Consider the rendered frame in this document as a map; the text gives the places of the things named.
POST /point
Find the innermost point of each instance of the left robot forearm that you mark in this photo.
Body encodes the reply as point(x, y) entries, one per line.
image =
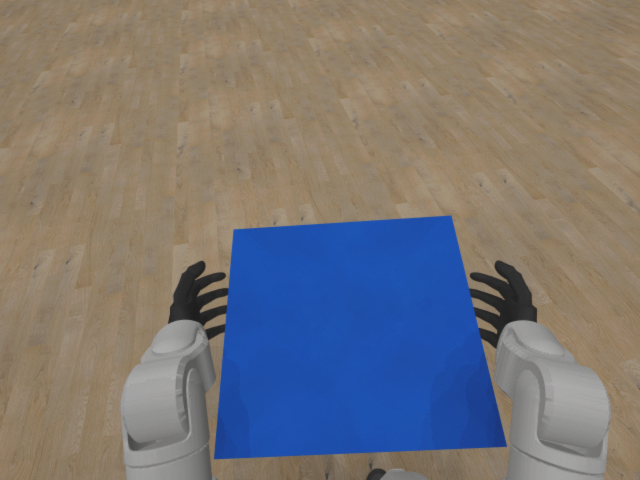
point(164, 418)

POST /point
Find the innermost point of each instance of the left robot hand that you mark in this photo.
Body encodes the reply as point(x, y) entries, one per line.
point(187, 304)

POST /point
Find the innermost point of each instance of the right robot forearm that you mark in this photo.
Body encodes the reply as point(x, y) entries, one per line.
point(561, 410)

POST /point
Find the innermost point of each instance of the carton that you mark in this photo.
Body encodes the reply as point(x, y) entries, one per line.
point(352, 337)

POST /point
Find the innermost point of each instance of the right robot hand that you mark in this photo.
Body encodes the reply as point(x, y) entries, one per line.
point(516, 306)

